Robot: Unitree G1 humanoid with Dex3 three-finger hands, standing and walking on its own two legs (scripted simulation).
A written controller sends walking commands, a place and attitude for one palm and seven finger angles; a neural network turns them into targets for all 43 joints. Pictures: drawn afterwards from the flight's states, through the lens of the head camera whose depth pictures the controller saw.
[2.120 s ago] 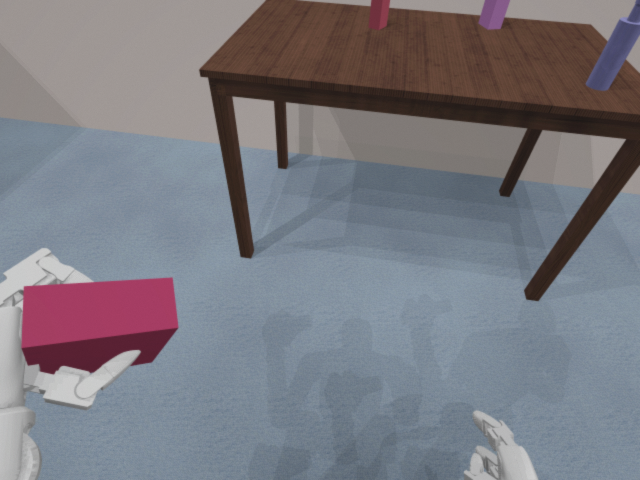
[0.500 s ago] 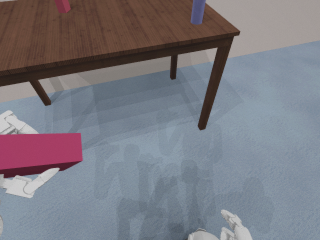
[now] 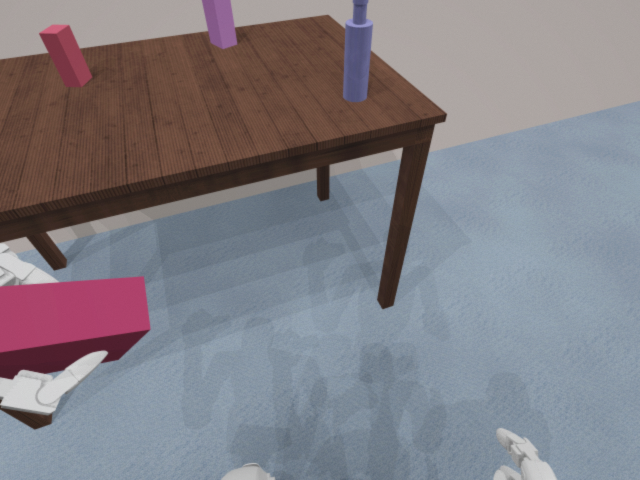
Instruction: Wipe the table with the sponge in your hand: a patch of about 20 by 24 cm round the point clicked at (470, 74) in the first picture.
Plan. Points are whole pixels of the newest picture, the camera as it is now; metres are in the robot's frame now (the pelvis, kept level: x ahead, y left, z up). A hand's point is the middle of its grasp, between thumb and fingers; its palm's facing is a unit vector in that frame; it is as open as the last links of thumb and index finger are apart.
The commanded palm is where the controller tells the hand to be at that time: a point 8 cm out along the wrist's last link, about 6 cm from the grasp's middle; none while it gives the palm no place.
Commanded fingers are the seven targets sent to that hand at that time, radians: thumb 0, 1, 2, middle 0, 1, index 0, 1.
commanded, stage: take the last steps up to it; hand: left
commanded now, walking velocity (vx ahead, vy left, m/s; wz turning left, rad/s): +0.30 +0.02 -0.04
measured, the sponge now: (85, 329) +0.21 +0.23 +0.17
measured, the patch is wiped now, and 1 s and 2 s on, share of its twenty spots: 0.00 0.00 0.00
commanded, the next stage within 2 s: come to a stop and stand still in 1.24 s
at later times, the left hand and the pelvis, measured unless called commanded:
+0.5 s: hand (123, 229) +0.33 +0.23 +0.18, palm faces +0.39 -0.80 -0.46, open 9.1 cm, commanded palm +0.28 +0.27 +0.18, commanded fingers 0.00 0.10 1.30 -1.20 -1.60 -1.20 -1.60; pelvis +0.11 -0.01 +0.01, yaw -2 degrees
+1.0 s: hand (230, 163) +0.45 +0.14 +0.19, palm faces +0.37 -0.77 -0.52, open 9.1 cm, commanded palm +0.39 +0.18 +0.18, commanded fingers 0.00 0.10 1.30 -1.20 -1.60 -1.20 -1.60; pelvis +0.22 -0.09 +0.01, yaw -2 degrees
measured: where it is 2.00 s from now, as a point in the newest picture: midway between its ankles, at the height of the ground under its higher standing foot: (354, 462)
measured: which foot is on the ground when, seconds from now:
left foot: up 0.00-0.10, down 0.12-0.60, up 0.62-1.00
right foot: down 0.00-0.14, up 0.16-0.56, down 0.58-1.00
